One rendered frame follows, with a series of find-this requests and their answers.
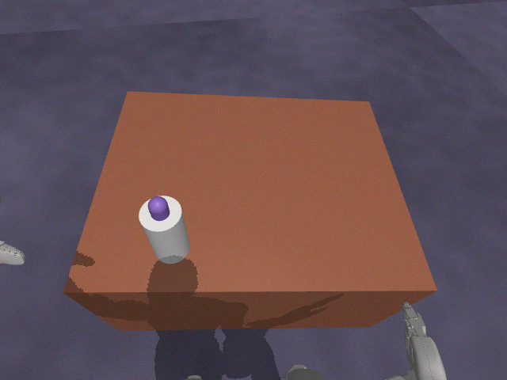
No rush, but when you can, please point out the left robot hand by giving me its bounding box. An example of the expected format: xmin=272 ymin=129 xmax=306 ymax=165
xmin=0 ymin=197 xmax=26 ymax=265

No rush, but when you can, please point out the right robot hand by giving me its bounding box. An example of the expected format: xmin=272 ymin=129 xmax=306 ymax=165
xmin=385 ymin=302 xmax=447 ymax=380

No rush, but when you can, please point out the bottle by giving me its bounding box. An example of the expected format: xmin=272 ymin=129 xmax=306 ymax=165
xmin=139 ymin=196 xmax=190 ymax=264

